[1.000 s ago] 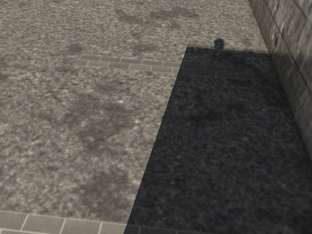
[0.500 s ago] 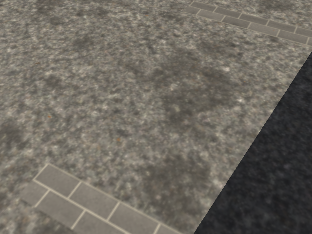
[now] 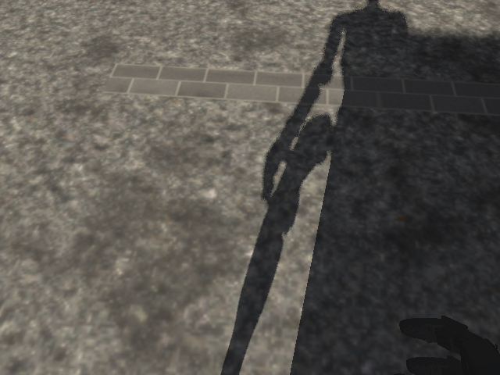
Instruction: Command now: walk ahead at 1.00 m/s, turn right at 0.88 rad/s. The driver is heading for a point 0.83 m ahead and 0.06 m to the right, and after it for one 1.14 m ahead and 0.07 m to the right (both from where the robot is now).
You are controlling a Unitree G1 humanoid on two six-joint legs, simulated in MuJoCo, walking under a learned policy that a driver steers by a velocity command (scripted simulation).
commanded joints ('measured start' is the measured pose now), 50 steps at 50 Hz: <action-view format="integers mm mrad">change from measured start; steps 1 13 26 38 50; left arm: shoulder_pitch -111 -251 -529 -142 -140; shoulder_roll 202 123 91 93 254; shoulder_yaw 53 -1 -66 -24 -4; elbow -117 -271 -408 -169 -148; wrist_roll -9 32 39 14 34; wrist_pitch -35 18 16 -56 -42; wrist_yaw -11 -34 -66 3 71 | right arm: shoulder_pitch -62 315 535 422 418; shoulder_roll -68 -133 -233 -88 -199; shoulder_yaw -9 -69 -58 -37 -58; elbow -80 33 208 107 92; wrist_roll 22 -18 22 18 26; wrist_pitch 0 -7 -41 58 56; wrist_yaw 8 -47 -34 10 38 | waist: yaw -40 -119 -52 -115 -263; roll -67 36 78 -35 -131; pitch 64 -53 62 42 -105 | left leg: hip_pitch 310 670 708 31 469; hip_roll -76 209 138 39 -222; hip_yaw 101 -292 248 -6 270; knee -270 -652 -736 366 -189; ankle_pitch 263 -248 1063 -46 204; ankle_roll -24 122 123 90 210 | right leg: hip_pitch -309 -671 -384 -87 156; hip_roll -139 -198 -55 -330 -324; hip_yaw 167 -63 -302 15 -374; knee -229 1024 325 -204 228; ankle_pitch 317 23 209 244 1543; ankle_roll -128 0 -43 -41 152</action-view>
